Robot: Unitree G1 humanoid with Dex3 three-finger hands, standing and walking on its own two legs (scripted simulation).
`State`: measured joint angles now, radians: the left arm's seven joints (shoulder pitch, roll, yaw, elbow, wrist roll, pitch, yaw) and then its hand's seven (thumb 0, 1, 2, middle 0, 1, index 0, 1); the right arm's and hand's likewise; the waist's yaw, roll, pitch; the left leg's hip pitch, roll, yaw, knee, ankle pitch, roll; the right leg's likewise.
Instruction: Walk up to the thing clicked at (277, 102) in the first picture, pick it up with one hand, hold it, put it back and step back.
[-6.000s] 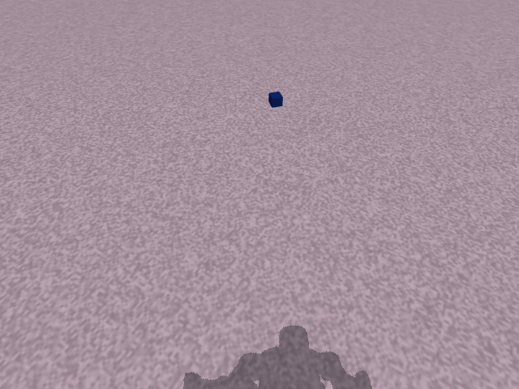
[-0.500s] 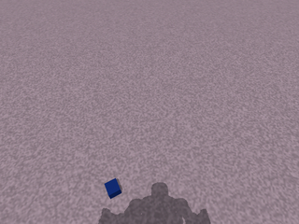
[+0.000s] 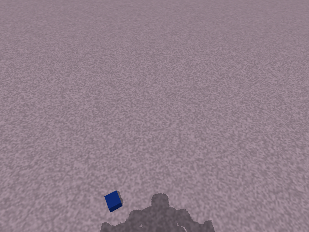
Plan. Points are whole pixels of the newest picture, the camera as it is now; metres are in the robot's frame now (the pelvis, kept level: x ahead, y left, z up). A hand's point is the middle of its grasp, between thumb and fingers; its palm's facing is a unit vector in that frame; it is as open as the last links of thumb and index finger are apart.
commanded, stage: walk up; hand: left
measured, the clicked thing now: (113, 201) +0.45 +0.25 -0.75
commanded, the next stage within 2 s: stand in 0.36 s
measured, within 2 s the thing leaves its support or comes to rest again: neither
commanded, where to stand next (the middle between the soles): +0.07 +0.00 m, yaw +1 degrees
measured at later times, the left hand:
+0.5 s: hand out of the picture +0.09 +0.25 -0.16, palm faces -0.02 -0.95 -0.33, open 7.4 cm
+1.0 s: hand out of the picture +0.09 +0.25 -0.15, palm faces -0.01 -0.94 -0.34, open 7.4 cm
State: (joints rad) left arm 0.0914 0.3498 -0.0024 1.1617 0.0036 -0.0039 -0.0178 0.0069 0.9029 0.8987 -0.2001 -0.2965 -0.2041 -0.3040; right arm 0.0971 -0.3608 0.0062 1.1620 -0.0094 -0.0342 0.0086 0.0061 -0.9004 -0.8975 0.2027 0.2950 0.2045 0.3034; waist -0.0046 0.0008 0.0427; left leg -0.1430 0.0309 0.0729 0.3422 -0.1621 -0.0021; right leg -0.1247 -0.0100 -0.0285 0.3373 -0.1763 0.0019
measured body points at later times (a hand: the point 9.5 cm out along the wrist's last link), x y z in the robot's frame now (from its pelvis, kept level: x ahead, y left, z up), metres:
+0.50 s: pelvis +0.01 +0.00 +0.00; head +0.02 +0.00 +0.45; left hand +0.09 +0.30 -0.13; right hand +0.09 -0.30 -0.13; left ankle +0.02 +0.12 -0.75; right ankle +0.01 -0.12 -0.75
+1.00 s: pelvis +0.01 +0.00 +0.00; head +0.02 +0.00 +0.45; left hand +0.09 +0.30 -0.13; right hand +0.09 -0.30 -0.13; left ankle +0.02 +0.12 -0.75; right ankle +0.01 -0.12 -0.75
